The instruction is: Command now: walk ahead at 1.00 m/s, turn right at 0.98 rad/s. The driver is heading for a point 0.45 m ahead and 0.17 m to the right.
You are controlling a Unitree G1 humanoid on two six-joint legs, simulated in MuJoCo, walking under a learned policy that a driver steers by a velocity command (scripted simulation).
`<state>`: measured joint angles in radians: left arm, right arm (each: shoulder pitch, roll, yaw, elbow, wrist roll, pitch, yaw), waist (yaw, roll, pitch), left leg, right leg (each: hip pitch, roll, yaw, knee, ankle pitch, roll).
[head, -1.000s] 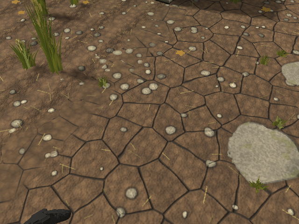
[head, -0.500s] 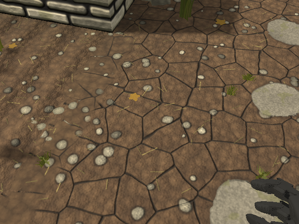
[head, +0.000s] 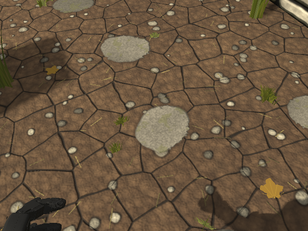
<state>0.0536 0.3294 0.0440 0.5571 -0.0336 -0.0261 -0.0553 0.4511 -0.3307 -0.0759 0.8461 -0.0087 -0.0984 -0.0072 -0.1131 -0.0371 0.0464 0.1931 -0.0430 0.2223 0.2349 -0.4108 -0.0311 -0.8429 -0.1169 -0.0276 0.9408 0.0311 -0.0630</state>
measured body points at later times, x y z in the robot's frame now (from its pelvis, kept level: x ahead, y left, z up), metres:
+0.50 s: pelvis +0.46 -0.02 +0.00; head +0.48 -0.05 +0.45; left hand +0.58 +0.24 -0.11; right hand +0.62 -0.33 -0.04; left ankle +0.71 +0.01 -0.70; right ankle +0.27 -0.06 -0.72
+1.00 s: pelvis +0.61 -0.06 +0.02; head +0.60 -0.07 +0.47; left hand +0.84 +0.10 -0.09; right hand +0.60 -0.34 -0.11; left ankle +0.71 +0.01 -0.72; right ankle +0.57 -0.18 -0.72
